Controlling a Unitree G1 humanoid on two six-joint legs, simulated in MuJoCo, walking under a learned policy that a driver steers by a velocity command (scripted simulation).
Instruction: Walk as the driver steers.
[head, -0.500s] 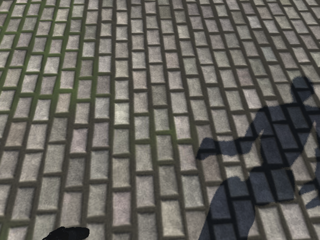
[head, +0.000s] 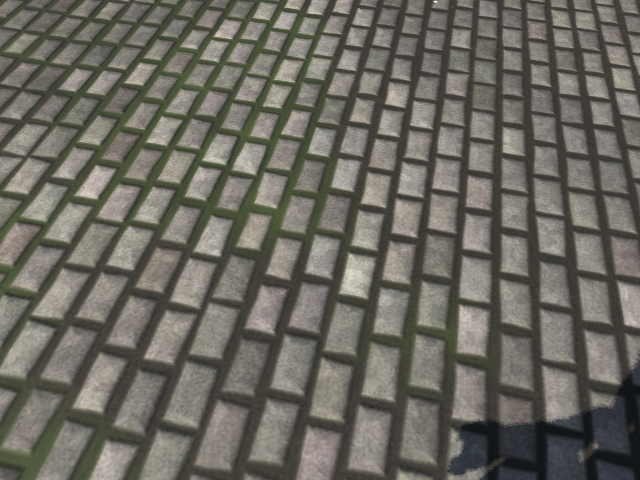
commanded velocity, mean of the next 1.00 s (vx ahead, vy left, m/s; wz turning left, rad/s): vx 0.21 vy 0.00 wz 0.03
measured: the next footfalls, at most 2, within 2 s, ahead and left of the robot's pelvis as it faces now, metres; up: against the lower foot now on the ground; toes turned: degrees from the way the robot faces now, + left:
left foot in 0.92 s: +0.35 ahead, +0.09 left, +0.00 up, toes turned +1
right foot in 1.34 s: +0.36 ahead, -0.10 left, +0.00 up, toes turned -2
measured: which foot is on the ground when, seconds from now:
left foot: down 0.00-0.54, up 0.56-0.90, down 0.92-1.00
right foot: down 0.00-0.92, up 0.94-1.00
